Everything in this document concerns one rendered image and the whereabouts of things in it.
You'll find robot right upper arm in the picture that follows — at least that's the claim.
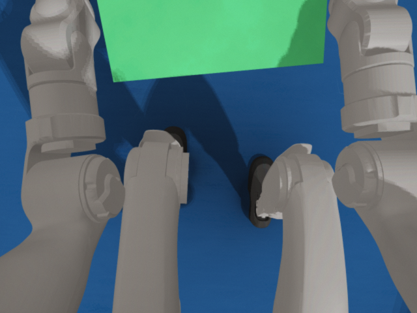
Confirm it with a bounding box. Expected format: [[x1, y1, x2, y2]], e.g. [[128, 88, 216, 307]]
[[332, 140, 417, 313]]

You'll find robot left forearm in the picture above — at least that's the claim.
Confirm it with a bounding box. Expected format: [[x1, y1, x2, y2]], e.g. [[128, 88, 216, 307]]
[[21, 0, 106, 212]]

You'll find robot left thigh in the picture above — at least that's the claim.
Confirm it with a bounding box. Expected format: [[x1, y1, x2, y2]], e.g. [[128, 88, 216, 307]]
[[112, 142, 189, 313]]

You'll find robot right forearm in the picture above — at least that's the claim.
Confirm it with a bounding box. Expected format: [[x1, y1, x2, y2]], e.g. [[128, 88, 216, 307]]
[[327, 0, 417, 140]]

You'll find robot thigh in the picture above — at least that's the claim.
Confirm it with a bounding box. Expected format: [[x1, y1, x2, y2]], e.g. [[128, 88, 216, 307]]
[[112, 142, 189, 313], [268, 153, 349, 313]]

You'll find robot right thigh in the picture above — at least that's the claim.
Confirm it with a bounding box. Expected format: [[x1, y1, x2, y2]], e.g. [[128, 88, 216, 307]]
[[268, 153, 349, 313]]

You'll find carton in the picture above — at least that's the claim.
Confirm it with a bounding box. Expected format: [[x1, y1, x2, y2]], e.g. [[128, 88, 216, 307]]
[[97, 0, 327, 82]]

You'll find robot left upper arm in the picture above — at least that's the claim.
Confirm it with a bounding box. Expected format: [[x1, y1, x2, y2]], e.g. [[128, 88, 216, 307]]
[[0, 154, 125, 313]]

